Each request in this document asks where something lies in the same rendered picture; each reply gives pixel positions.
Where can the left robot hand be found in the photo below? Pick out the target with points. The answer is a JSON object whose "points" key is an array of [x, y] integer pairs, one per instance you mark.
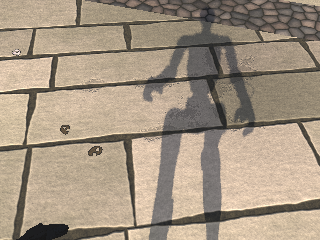
{"points": [[45, 232]]}

